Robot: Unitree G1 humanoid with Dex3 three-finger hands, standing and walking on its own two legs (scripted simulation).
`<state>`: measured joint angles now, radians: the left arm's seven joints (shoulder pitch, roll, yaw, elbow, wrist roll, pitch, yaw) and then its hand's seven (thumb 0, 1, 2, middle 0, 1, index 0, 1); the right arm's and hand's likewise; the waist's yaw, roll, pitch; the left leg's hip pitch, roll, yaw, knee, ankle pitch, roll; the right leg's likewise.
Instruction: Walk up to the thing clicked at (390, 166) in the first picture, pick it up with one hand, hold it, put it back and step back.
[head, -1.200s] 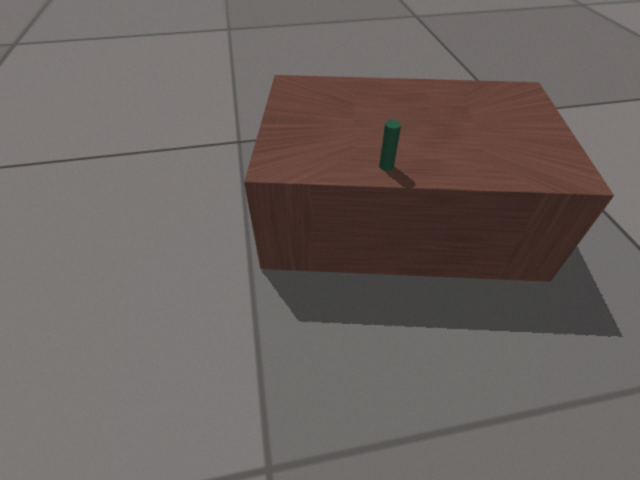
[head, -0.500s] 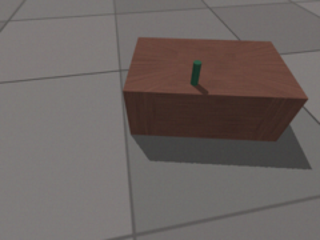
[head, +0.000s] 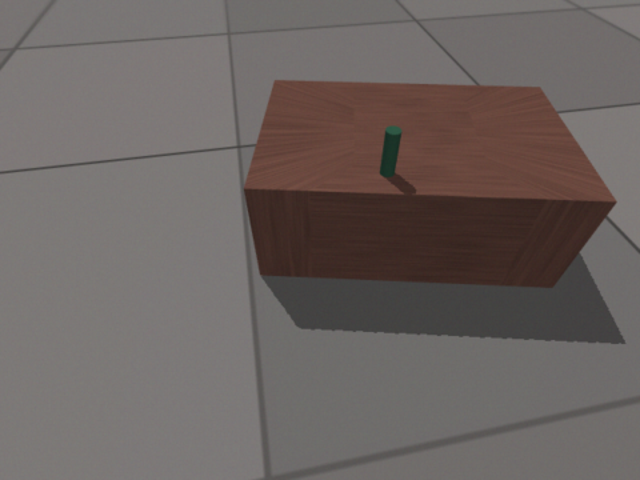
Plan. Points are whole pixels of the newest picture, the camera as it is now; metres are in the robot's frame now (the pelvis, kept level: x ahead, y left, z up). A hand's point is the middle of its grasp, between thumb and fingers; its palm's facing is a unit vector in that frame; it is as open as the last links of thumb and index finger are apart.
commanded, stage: walk up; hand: right
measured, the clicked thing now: (390, 152) +1.08 -0.20 -0.25
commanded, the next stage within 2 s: none
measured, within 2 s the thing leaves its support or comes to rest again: neither
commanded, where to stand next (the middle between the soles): +0.69 +0.05 m, yaw -6 degrees
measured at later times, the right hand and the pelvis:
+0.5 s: hand (482, 382) +0.31 -0.25 -0.16, palm faces -0.05 +0.94 -0.33, open 7.4 cm; pelvis +0.16 +0.01 -0.03, yaw -4 degrees
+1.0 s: hand (486, 355) +0.36 -0.28 -0.18, palm faces +0.08 +0.95 -0.31, open 7.4 cm; pelvis +0.34 +0.00 -0.03, yaw -6 degrees
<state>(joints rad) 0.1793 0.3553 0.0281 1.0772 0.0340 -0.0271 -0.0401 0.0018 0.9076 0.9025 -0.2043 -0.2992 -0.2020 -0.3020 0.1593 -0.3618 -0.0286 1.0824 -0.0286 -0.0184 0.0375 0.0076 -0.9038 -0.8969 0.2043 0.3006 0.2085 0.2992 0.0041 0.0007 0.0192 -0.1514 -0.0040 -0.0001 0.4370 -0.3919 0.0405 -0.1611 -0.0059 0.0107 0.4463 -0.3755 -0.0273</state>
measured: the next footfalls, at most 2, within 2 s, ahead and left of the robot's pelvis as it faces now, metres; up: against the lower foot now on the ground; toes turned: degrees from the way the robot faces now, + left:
left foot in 0.50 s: +0.38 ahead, +0.10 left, +0.00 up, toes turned -1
right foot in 0.90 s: +0.42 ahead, -0.14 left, +0.00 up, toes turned -11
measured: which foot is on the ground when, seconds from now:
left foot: down 0.00-0.22, up 0.24-0.48, down 0.50-0.92, up 0.94-1.00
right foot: down 0.00-0.54, up 0.56-0.88, down 0.90-1.00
